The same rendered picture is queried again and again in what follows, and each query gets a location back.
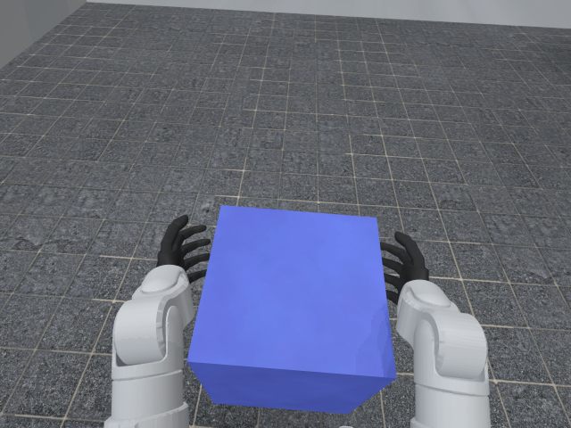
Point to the carton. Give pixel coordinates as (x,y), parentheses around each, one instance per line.
(293,312)

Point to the left robot forearm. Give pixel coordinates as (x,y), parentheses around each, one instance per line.
(148,353)

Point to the right robot forearm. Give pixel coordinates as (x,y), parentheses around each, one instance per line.
(450,359)

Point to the left robot hand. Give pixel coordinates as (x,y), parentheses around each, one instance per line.
(173,253)

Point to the right robot hand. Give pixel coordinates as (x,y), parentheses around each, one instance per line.
(413,267)

